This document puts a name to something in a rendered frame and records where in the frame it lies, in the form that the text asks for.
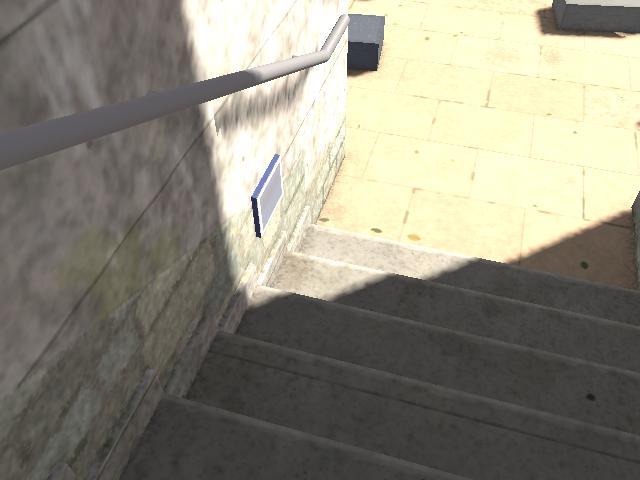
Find stairs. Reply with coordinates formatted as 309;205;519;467
119;224;640;480

